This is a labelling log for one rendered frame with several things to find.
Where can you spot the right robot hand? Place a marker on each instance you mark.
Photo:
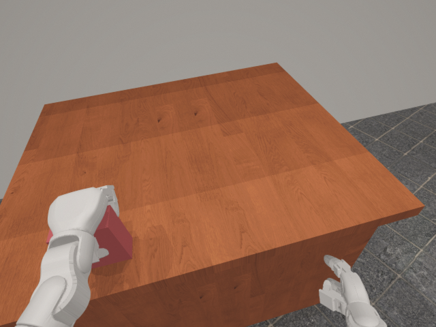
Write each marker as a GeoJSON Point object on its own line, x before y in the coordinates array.
{"type": "Point", "coordinates": [337, 295]}

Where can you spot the robot right forearm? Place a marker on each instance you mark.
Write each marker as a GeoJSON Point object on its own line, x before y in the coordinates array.
{"type": "Point", "coordinates": [361, 314]}

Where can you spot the left robot hand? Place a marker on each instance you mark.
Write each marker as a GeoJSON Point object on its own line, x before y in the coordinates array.
{"type": "Point", "coordinates": [83, 210]}

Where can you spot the robot left forearm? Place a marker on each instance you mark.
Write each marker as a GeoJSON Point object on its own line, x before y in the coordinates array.
{"type": "Point", "coordinates": [63, 292]}

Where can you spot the sponge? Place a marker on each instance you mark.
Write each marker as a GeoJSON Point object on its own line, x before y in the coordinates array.
{"type": "Point", "coordinates": [112, 235]}

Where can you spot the table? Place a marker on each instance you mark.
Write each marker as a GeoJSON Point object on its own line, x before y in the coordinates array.
{"type": "Point", "coordinates": [233, 186]}

